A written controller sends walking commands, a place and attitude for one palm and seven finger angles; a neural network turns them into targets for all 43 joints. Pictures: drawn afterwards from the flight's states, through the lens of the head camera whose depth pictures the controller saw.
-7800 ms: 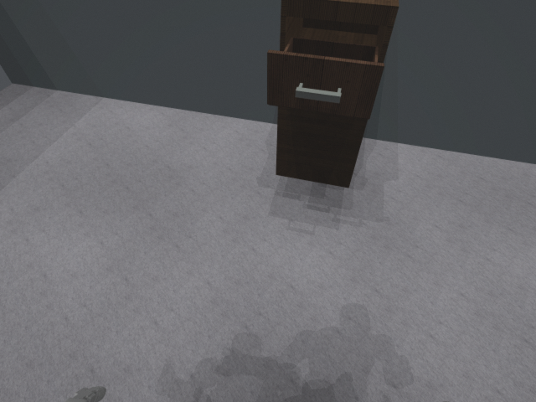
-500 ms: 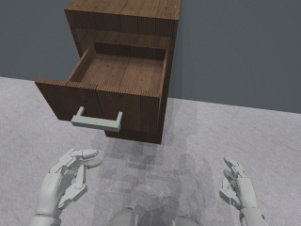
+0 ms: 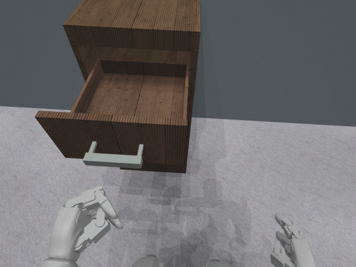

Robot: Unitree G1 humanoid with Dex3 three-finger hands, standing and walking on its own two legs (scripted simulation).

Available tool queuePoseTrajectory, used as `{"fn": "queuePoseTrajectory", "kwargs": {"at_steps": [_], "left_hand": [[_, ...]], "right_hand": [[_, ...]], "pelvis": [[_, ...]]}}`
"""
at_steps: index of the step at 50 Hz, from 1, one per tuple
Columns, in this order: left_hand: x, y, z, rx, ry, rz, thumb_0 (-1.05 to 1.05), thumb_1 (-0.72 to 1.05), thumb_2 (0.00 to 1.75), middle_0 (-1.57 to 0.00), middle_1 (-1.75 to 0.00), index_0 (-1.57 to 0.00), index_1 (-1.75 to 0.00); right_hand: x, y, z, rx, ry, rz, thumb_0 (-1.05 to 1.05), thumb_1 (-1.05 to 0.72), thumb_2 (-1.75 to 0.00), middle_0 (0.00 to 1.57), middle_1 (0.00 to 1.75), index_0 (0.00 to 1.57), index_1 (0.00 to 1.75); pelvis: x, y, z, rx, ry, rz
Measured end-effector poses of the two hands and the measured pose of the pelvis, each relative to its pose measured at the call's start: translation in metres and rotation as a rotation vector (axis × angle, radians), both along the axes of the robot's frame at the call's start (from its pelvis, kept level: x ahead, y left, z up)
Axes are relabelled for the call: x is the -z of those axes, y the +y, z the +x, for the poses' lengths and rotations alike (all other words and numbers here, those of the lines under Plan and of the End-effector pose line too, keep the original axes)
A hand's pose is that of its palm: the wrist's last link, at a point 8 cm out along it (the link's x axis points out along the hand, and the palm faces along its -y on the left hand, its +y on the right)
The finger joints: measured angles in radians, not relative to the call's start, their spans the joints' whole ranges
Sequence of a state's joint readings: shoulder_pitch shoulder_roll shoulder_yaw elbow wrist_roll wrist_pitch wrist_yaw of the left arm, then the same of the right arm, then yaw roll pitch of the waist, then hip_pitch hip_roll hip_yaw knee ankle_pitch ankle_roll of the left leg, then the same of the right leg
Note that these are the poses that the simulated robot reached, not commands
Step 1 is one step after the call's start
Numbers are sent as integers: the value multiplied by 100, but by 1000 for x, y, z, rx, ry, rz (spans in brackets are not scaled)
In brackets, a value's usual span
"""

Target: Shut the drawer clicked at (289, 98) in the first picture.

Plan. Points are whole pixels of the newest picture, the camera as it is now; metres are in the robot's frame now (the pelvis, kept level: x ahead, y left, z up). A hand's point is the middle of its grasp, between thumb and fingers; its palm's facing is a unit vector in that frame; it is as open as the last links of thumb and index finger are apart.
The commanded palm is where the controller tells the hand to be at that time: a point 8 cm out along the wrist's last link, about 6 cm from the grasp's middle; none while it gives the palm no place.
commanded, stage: raise the hand and make a fist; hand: left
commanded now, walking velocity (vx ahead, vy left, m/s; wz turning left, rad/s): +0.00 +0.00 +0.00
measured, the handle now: (115, 153) +0.38 +0.18 +0.01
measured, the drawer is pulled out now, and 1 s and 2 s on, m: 0.30 0.30 0.30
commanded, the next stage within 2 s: bring the fist close to the handle in 0.84 s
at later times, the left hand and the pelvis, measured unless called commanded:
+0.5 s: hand (111, 219) +0.19 +0.13 +0.11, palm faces -0.01 -1.00 -0.05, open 3.2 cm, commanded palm +0.16 +0.18 +0.11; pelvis +0.02 +0.00 +0.01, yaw +0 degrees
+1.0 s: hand (112, 220) +0.19 +0.12 +0.10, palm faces +0.00 -1.00 -0.07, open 3.2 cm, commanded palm +0.17 +0.18 +0.10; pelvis +0.02 -0.03 +0.02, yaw +1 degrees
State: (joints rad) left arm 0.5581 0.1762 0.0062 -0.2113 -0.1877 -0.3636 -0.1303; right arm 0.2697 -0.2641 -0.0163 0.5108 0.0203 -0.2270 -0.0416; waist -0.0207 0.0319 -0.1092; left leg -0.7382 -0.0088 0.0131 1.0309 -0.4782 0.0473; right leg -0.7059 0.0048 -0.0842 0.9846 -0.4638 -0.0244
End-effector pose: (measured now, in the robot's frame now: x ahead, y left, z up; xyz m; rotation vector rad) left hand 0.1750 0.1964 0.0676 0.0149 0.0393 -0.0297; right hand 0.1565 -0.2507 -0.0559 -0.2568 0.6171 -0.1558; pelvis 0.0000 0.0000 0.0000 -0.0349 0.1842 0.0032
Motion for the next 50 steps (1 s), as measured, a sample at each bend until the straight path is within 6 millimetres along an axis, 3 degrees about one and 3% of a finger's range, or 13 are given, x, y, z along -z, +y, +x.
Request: {"fn": "queuePoseTrajectory", "kwargs": {"at_steps": [9, 17, 26, 38, 50], "left_hand": [[-19, -7, 3, -10, -24, 3, 1, 90, 90, -127, -145, -127, -146], [-32, -14, -2, -12, -19, 13, 1, 90, 90, -137, -156, -137, -156], [-43, -18, -3, -17, -24, 33, 1, 90, 90, -140, -159, -140, -160], [-41, -18, -6, -25, -21, 56, 1, 90, 90, -140, -160, -140, -160], [-41, -19, -4, -27, -16, 59, 1, 90, 90, -140, -160, -140, -160]], "right_hand": [[-18, 37, 45, -84, -93, 69, 2, -90, -90, 20, 30, 20, 30], [-16, 54, 51, -125, -79, 119, 1, -90, -90, 21, 30, 20, 30], [-8, 36, 36, -81, -26, 118, 2, -90, -90, 21, 30, 20, 30], [-9, 1, 25, -28, -25, 79, 2, -90, -90, 21, 30, 20, 30], [-12, -5, 32, -36, -52, 93, 2, -90, -90, 20, 30, 20, 30]], "pelvis": [[-5, 4, 10, -3, -17, -1], [-8, 4, 16, -8, -32, 0], [-11, -3, 18, -5, -43, 8], [-13, -18, 17, -5, -48, 17], [-16, -28, 17, -8, -52, 24]]}}
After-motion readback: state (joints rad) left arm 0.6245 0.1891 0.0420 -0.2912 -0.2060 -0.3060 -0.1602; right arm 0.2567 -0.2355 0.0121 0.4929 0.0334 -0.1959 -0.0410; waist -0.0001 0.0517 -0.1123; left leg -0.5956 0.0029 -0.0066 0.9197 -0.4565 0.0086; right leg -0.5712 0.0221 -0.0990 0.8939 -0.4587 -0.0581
